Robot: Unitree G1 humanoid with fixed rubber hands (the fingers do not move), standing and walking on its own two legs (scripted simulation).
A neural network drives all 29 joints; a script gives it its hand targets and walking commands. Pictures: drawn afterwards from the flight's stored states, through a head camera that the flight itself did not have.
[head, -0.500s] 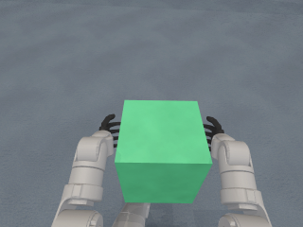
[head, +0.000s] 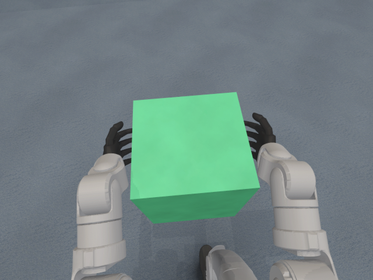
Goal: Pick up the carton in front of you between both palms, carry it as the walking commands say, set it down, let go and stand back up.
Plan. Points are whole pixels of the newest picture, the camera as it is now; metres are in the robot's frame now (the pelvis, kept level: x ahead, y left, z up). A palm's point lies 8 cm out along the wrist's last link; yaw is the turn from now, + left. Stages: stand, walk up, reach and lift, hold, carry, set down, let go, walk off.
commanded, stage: carry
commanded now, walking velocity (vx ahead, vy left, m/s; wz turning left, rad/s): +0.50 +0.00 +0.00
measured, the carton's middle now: (190, 165) +0.35 -0.03 +0.00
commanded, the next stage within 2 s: none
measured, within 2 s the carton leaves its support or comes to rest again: neither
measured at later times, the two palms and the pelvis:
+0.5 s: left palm (89, 68) +0.60 +0.19 +0.10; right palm (205, 57) +0.61 -0.10 +0.10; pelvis +0.33 +0.03 +0.01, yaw +1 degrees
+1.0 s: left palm (107, 13) +0.88 +0.17 +0.10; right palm (198, 8) +0.89 -0.13 +0.09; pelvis +0.63 +0.01 +0.01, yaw +2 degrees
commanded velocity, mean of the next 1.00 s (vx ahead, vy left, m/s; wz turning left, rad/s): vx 0.48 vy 0.00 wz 0.00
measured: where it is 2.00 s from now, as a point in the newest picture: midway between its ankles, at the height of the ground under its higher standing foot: (169, 161)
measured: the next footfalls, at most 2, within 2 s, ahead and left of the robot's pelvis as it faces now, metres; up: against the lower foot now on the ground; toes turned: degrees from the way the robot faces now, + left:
right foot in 0.02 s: +0.21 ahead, -0.10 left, +0.00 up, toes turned -3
left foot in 0.48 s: +0.46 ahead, +0.14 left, +0.00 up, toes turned +12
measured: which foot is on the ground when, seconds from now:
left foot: down 0.00-0.02, up 0.04-0.46, down 0.48-0.98, up 1.00-1.00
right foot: up 0.00-0.00, down 0.02-0.50, up 0.52-0.92, down 0.94-1.00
